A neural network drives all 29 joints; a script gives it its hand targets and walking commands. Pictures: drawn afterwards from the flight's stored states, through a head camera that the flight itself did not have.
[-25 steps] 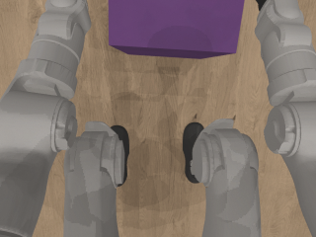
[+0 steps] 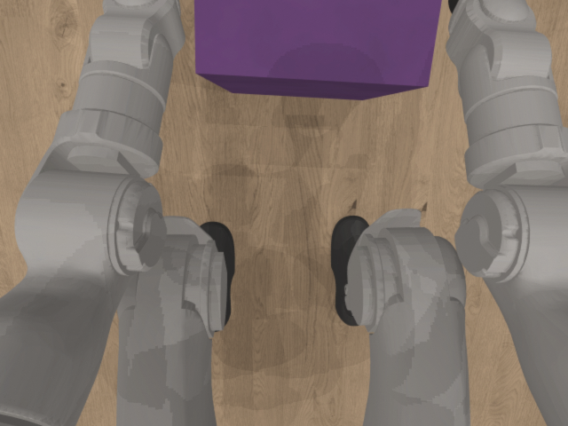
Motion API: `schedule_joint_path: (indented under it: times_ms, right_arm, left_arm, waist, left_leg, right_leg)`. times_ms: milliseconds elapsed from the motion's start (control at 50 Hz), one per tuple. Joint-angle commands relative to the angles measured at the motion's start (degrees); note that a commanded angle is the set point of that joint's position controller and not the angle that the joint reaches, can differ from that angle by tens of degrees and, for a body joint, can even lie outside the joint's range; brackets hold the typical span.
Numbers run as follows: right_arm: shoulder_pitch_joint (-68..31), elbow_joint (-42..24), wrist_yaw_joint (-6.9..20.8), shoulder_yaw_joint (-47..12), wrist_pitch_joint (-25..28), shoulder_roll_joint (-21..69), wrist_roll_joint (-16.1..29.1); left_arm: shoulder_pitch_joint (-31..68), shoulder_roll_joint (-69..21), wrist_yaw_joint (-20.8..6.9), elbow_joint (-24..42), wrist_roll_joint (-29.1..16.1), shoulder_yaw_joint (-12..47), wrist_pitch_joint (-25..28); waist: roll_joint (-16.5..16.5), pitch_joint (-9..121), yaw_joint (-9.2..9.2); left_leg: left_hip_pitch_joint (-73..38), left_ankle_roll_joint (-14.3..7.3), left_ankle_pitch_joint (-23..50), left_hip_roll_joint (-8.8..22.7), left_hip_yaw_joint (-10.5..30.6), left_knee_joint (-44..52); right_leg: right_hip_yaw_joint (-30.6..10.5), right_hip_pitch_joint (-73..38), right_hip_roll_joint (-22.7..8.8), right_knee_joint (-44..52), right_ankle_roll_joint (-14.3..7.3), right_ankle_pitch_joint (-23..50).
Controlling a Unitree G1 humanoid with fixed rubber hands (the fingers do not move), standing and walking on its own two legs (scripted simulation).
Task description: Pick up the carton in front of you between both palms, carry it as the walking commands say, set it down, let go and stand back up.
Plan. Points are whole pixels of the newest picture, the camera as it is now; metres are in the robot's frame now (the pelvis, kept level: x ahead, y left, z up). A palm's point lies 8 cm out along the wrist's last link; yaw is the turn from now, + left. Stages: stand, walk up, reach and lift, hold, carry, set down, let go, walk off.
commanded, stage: reach and lift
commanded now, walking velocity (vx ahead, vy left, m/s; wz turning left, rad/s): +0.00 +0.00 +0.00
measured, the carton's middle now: (308, 0) +0.55 -0.04 -0.24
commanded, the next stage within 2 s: none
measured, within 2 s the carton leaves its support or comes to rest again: leaves its support in 0.12 s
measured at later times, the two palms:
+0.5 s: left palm out of the picture +0.51 +0.11 +0.02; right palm out of the picture +0.49 -0.19 +0.02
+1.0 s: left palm out of the picture +0.48 +0.12 +0.16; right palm out of the picture +0.46 -0.18 +0.16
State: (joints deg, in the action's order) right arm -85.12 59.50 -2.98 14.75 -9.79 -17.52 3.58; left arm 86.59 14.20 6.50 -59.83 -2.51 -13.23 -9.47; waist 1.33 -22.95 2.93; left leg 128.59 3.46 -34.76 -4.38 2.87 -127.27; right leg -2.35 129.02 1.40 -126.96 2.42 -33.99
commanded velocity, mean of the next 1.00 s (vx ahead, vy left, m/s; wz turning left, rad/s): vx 0.00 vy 0.00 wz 0.00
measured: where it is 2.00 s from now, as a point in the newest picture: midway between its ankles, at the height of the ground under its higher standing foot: (282, 290)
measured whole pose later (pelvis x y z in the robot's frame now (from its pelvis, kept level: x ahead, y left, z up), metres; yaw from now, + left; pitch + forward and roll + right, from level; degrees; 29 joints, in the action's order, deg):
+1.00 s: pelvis +0.02 +0.00 +0.21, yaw -2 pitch +38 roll +0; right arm -47.5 36.9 -3.4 22.8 -22.5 0.8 -9.9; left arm 47.8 -3.0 4.6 -37.4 9.7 -22.8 -21.1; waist 1.1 12.3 1.2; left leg 95.5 3.6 -29.5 -6.8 6.5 -87.3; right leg -6.7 96.6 5.6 -86.7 3.7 -27.8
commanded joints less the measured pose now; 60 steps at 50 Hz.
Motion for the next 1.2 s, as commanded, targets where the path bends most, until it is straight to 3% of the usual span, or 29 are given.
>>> schedule_joint_path:
  times_ms: [0,120,180,220,260,320,400,460,540,740,880,1180]
  right_arm:
    - [-32.72,-13.83,16.58,-19.57,-1.34,55.47,5.93]
    - [-35.38,-32.23,13.81,-28.5,-3.48,62.45,10.76]
    - [-34.38,-38.48,11.96,-29.66,-5.66,64.23,10.19]
    - [-31.03,-34.76,11.77,-29.46,-7.45,65.98,8.22]
    - [-26.37,-27.54,12.22,-27.6,-8.79,68.63,5.55]
    - [-22.13,-17.87,13.55,-20.3,-9.94,70.74,-0.12]
    - [-21.3,-12.68,14.47,-12.31,-10.28,71.01,-6.12]
    - [-21.13,-11.86,14.82,-9.45,-10.23,71.08,-8.45]
    - [-21.21,-13.47,15.19,-9.63,-10.57,72.34,-9.08]
    - [-14.94,-22.22,15.8,-20.87,-12.67,79.3,-3.59]
    - [-5.42,-23.91,15.6,-25.14,-12.1,81.62,-2.06]
    - [13.27,-21.98,14.5,-25.32,-8.26,83.26,-5.38]
  left_arm:
    - [31.32,-56.92,-15.1,11.91,-5.51,19.23,-0.91]
    - [34.06,-66.13,-11.87,29.29,-10.82,28.83,-2.66]
    - [33.83,-66.76,-10.89,36.16,-9.36,30.15,-4.57]
    - [31.19,-67.16,-11.45,33.94,-7.68,28.98,-6.35]
    - [26.81,-68.81,-12.47,26.7,-5.19,25.81,-7.63]
    - [21.92,-69.7,-13.92,16.93,1.4,16.94,-8.77]
    - [20.55,-69.15,-15.08,11.16,7.05,8.45,-9.13]
    - [20.54,-69.13,-15.69,10.2,8.84,6.06,-9.1]
    - [20.88,-70.49,-16.33,12.04,8.73,7.02,-9.48]
    - [14.69,-77.69,-17.18,21.05,3.07,18.77,-11.7]
    - [4.83,-80.09,-16.96,22.76,1.73,23.15,-11.23]
    - [-14.16,-81.68,-16.19,21.15,4.42,23.78,-7.66]
  waist:
    - [1.49,74.75,2.67]
    - [1.34,117.36,2.43]
    - [-0.26,127.6,2.09]
    - [-0.61,121.16,1.3]
    - [-0.83,106.24,0.64]
    - [-1.18,85.68,-0.21]
    - [-1.57,79.13,-0.53]
    - [-1.54,80.3,-0.28]
    - [-1.34,85.77,0.02]
    - [-1.0,99.75,-0.22]
    - [-1.15,93.54,-0.77]
    - [-1.19,77.11,-1.55]
  left_leg:
    - [-32.88,-2.76,23.38,-3.84,-7.52,7.8]
    - [-50.46,-1.49,40.5,-5.15,-8.35,8.45]
    - [-52.15,-1.55,36.7,-5.9,-9.03,11.35]
    - [-49.07,-1.37,31.48,-6.12,-9.34,14.44]
    - [-42.39,-1.3,24.5,-6.24,-9.36,17.57]
    - [-32.89,-1.83,11.95,-6.3,-9.18,22.86]
    - [-30.46,-2.49,7.33,-6.58,-8.9,28.06]
    - [-31.75,-2.58,6.75,-6.69,-8.67,31.18]
    - [-35.86,-2.33,7.27,-6.74,-8.52,34.54]
    - [-51.3,-1.23,15.89,-6.83,-8.36,40.8]
    - [-58.01,-1.01,19.1,-6.69,-6.65,46.88]
    - [-74.18,-1.67,21.29,-5.5,-2.38,63.69]
  right_leg:
    - [7.07,-32.65,4.62,9.05,-1.27,25.67]
    - [8.51,-52.07,6.17,9.1,-0.5,44.14]
    - [8.6,-58.06,7.24,12.08,-0.17,41.71]
    - [8.9,-55.38,7.5,15.31,-0.15,36.01]
    - [8.83,-49.4,7.39,18.42,0.13,29.16]
    - [8.6,-38.68,7.22,23.59,0.12,15.44]
    - [8.38,-36.11,7.47,28.71,-0.42,9.62]
    - [8.24,-38.29,7.59,31.62,-0.73,9.03]
    - [8.24,-43.6,7.65,34.78,-0.72,9.8]
    - [8.24,-58.37,8.16,40.67,0.26,19.15]
    - [6.82,-63.98,8.41,46.18,0.36,22.04]
    - [2.53,-79.26,7.7,62.91,-0.49,23.53]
